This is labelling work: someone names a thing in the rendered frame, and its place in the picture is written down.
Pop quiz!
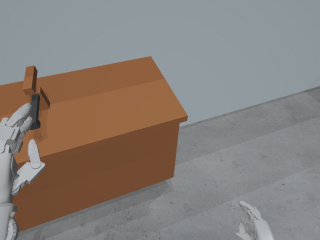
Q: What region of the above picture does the left robot forearm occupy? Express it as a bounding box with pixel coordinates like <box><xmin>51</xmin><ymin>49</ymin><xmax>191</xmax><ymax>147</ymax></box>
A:
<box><xmin>0</xmin><ymin>203</ymin><xmax>19</xmax><ymax>240</ymax></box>

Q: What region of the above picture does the right robot hand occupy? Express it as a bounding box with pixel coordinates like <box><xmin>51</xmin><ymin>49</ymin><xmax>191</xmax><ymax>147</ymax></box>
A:
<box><xmin>236</xmin><ymin>201</ymin><xmax>275</xmax><ymax>240</ymax></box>

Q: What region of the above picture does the counter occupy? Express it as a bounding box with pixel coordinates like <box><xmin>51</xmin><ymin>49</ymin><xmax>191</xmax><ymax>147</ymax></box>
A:
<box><xmin>0</xmin><ymin>56</ymin><xmax>188</xmax><ymax>232</ymax></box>

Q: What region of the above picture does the tap lever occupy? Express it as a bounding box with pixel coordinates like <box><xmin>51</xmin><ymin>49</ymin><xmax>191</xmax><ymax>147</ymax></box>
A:
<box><xmin>29</xmin><ymin>94</ymin><xmax>41</xmax><ymax>130</ymax></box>

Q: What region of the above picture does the left robot hand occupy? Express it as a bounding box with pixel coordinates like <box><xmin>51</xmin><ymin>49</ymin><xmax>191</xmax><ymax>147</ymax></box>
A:
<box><xmin>0</xmin><ymin>102</ymin><xmax>45</xmax><ymax>204</ymax></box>

